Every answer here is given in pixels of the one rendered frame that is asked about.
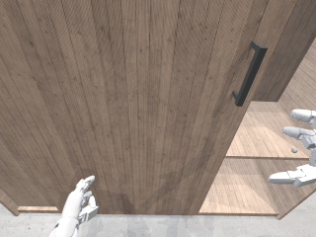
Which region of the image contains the handle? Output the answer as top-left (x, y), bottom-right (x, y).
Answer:
top-left (232, 40), bottom-right (268, 107)

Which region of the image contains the robot left hand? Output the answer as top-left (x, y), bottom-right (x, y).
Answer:
top-left (60, 176), bottom-right (99, 225)

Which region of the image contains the wardrobe door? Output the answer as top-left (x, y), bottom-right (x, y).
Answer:
top-left (0, 0), bottom-right (299, 216)
top-left (0, 128), bottom-right (55, 207)

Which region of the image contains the robot right hand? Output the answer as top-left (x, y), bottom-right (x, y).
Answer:
top-left (268, 109), bottom-right (316, 188)

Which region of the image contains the robot left forearm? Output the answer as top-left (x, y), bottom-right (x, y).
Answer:
top-left (49, 217), bottom-right (79, 237)

